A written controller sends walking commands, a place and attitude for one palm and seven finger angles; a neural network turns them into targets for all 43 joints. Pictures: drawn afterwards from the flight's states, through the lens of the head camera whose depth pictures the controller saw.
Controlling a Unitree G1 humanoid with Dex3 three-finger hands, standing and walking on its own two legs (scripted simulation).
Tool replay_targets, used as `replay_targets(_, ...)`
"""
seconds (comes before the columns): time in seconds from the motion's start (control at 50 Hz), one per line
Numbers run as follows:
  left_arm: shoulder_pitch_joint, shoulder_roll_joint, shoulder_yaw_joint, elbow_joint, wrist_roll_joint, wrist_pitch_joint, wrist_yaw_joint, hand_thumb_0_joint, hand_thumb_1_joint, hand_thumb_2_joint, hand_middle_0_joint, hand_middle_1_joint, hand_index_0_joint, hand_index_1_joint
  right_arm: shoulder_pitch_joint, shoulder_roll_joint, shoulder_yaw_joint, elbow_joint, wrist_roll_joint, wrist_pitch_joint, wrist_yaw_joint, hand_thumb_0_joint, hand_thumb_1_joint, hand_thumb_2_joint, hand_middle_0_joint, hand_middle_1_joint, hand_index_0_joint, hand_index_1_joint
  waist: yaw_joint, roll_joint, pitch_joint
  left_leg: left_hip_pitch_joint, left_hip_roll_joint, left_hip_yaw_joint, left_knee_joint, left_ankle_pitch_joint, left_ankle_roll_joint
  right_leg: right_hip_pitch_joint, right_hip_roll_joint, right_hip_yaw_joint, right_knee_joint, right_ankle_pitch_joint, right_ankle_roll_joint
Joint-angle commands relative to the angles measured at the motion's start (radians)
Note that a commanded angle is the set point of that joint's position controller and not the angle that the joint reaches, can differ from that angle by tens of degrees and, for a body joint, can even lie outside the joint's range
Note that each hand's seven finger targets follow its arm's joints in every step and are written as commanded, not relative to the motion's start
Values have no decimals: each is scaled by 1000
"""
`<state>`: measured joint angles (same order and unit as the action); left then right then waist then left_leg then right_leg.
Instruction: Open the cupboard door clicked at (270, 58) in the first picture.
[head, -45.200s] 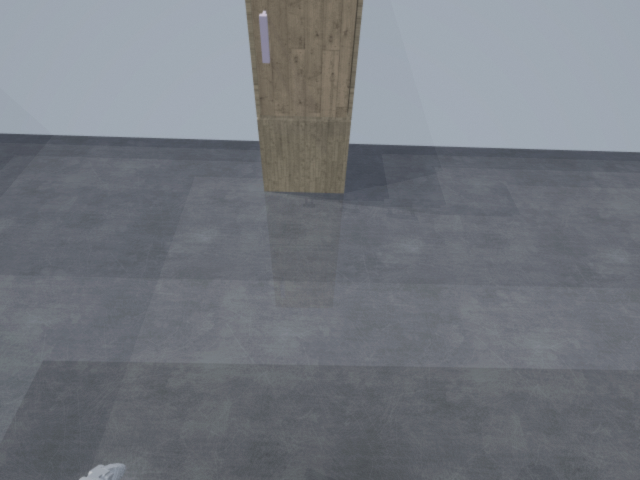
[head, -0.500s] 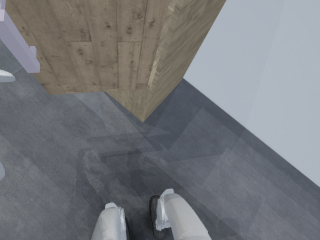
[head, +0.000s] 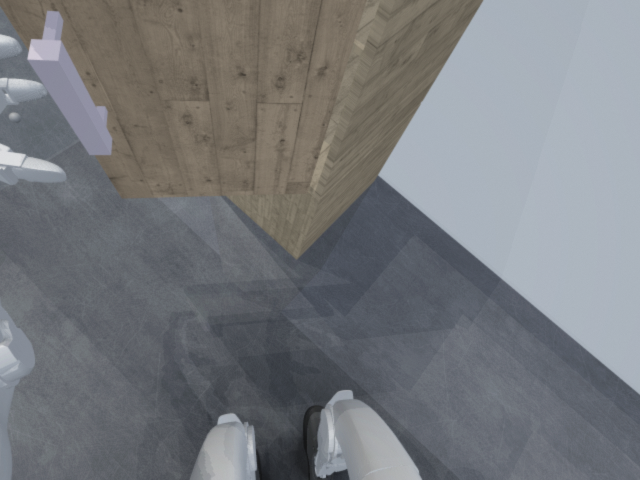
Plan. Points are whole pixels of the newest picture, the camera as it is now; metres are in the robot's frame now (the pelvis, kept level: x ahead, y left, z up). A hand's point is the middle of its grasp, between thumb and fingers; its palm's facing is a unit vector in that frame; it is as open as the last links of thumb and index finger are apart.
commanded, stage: move the hooked fingers beside the handle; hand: left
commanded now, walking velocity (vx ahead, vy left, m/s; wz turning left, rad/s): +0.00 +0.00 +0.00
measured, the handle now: (79, 90) +0.55 +0.23 +0.05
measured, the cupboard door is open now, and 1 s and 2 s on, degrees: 48 48 46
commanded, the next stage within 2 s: slide the fingers in behind the handle in 0.04 s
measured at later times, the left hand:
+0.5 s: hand (25, 117) +0.51 +0.28 +0.05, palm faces +0.05 -1.00 +0.00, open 14.0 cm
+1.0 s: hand (36, 121) +0.50 +0.26 +0.05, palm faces +0.09 -1.00 +0.01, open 14.6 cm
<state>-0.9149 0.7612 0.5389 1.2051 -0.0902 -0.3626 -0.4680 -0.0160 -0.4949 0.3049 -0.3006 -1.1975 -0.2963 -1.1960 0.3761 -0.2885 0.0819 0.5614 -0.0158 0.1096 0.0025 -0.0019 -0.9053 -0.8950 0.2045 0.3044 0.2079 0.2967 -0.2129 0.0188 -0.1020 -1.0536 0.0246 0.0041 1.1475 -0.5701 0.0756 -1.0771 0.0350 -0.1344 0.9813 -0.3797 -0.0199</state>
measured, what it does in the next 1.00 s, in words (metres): stands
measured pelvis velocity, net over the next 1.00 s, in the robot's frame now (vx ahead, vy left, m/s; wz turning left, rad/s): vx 0.00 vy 0.00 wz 0.04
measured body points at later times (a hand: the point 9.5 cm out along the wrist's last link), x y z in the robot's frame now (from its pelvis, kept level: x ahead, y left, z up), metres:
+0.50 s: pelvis -0.01 +0.00 -0.01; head +0.17 +0.05 +0.40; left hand +0.50 +0.33 +0.05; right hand -0.02 -0.27 -0.10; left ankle -0.03 +0.06 -0.65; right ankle +0.04 -0.12 -0.65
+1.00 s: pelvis +0.00 +0.00 +0.00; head +0.16 +0.05 +0.42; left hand +0.49 +0.32 +0.06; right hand +0.00 -0.27 -0.09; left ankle -0.03 +0.06 -0.65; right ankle +0.04 -0.12 -0.65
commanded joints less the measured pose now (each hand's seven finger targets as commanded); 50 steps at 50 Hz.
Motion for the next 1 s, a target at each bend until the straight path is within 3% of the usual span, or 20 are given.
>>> replay_targets(0.0,-408,340,39,-231,-21,-83,2,0,-500,300,-300,-1200,-300,-1200,222,-215,-79,-9,-7,-7,-18,0,-900,-900,200,300,200,300,5,283,-530,440,35,-133,-110,751,-101,215,28,76,-22,291,-13)
replay_targets(0.06,-400,334,23,-169,-17,-66,-5,0,-500,300,-300,-1200,-300,-1200,213,-216,-71,-11,-3,-9,-21,0,-900,-900,200,300,200,300,-9,228,-474,354,27,-121,-115,638,-83,227,27,79,-27,257,-9)
replay_targets(0.08,-419,333,22,-185,-24,-71,-11,0,-500,300,-300,-1200,-300,-1200,214,-215,-69,-16,-1,-10,-23,0,-900,-900,200,300,200,300,-4,260,-481,369,26,-125,-114,656,-86,219,27,77,-20,262,-15)
replay_targets(0.12,-385,372,55,-180,-20,-67,-12,0,-500,300,-300,-1200,-300,-1200,220,-223,-76,-18,-4,-15,-24,0,-900,-900,200,300,200,300,6,237,-533,368,26,-125,-107,663,-84,242,28,81,-18,272,-11)
replay_targets(0.18,-401,334,25,-161,-29,-60,-23,0,-500,300,-300,-1200,-300,-1200,218,-218,-67,-20,0,-16,-23,0,-900,-900,200,300,200,300,-9,228,-496,325,23,-119,-106,607,-74,232,28,81,-15,261,-13)
replay_targets(0.22,-424,360,36,-176,-27,-61,-24,0,-500,300,-300,-1200,-300,-1200,220,-221,-68,-13,0,-16,-23,0,-900,-900,200,300,200,300,-2,249,-519,323,23,-116,-105,588,-74,241,26,86,-17,254,-11)
replay_targets(0.36,-418,296,5,-207,-30,-52,1,0,-500,300,-300,-1200,-300,-1200,231,-217,-73,-2,-1,-9,-15,0,-900,-900,200,300,200,300,-7,255,-538,386,29,-132,-109,625,-81,193,27,77,-23,236,-8)
replay_targets(0.4,-468,290,-14,-246,-23,-60,12,0,-500,300,-300,-1200,-300,-1200,233,-217,-71,5,-4,-9,-15,0,-900,-900,200,300,200,300,-11,309,-543,430,32,-142,-114,659,-94,162,25,73,-22,228,-10)
replay_targets(0.42,-447,279,-15,-227,-17,-57,18,0,-500,300,-300,-1200,-300,-1200,236,-215,-73,8,-5,-8,-13,0,-900,-900,200,300,200,300,-7,297,-539,427,31,-142,-115,649,-94,164,27,71,-23,219,-11)
replay_targets(0.46,-465,237,-50,-216,-14,-52,27,0,-500,300,-300,-1200,-300,-1200,233,-212,-71,15,-6,-8,-13,0,-900,-900,200,300,200,300,-26,259,-502,399,29,-139,-119,596,-83,163,27,72,-34,205,-9)
replay_targets(0.56,-499,216,-74,-177,-9,-50,35,0,-500,300,-300,-1200,-300,-1200,235,-213,-69,26,-7,-15,-19,0,-900,-900,200,300,200,300,-44,240,-472,366,24,-139,-127,528,-78,155,25,72,-39,178,-10)
replay_targets(0.6,-509,180,-98,-202,-12,-60,34,0,-500,300,-300,-1200,-300,-1200,242,-210,-71,30,-10,-19,-18,0,-900,-900,200,300,200,300,-37,307,-511,444,29,-154,-126,606,-95,119,24,66,-32,185,-15)
replay_targets(0.66,-496,107,-135,-230,-20,-64,40,0,-500,300,-300,-1200,-300,-1200,250,-205,-80,39,-14,-19,-11,0,-900,-900,200,300,200,300,-41,295,-531,521,39,-174,-124,701,-109,94,26,56,-37,204,-14)
replay_targets(0.7,-517,77,-159,-255,-24,-71,46,0,-500,300,-300,-1200,-300,-1200,248,-204,-83,47,-15,-16,-9,0,-900,-900,200,300,200,300,-48,323,-532,565,46,-190,-124,748,-121,57,26,50,-36,203,-14)
replay_targets(0.76,-504,31,-182,-234,-24,-67,59,0,-500,300,-300,-1200,-300,-1200,248,-199,-87,56,-17,-15,-4,0,-900,-900,200,300,200,300,-55,280,-504,536,38,-177,-130,704,-113,82,28,52,-50,203,-14)
replay_targets(0.8,-540,20,-196,-271,-23,-80,65,0,-500,300,-300,-1200,-300,-1200,246,-197,-89,62,-19,-16,-5,0,-900,-900,200,300,200,300,-55,325,-526,575,41,-184,-129,748,-123,69,26,51,-45,212,-16)
replay_targets(0.84,-504,-10,-211,-257,-22,-82,72,0,-500,300,-300,-1200,-300,-1200,248,-194,-92,65,-21,-16,-2,0,-900,-900,200,300,200,300,-50,299,-510,597,44,-194,-139,769,-129,69,27,45,-53,209,-17)
replay_targets(0.88,-530,-85,-267,-273,-29,-89,76,0,-500,300,-300,-1200,-300,-1200,243,-186,-93,66,-23,-19,0,0,-900,-900,200,300,200,300,-66,317,-501,611,41,-193,-136,780,-128,50,26,43,-54,215,-19)
replay_targets(0.92,-511,-64,-247,-279,-27,-100,87,0,-500,300,-300,-1200,-300,-1200,247,-189,-99,75,-24,-16,2,0,-900,-900,200,300,200,300,-51,309,-517,636,45,-203,-140,815,-137,62,25,42,-55,222,-18)
replay_targets(0.98,-511,-132,-299,-303,-29,-113,93,0,-500,300,-300,-1200,-300,-1200,241,-180,-102,75,-27,-18,8,0,-900,-900,200,300,200,300,-59,296,-522,650,43,-201,-139,835,-134,74,26,40,-58,238,-21)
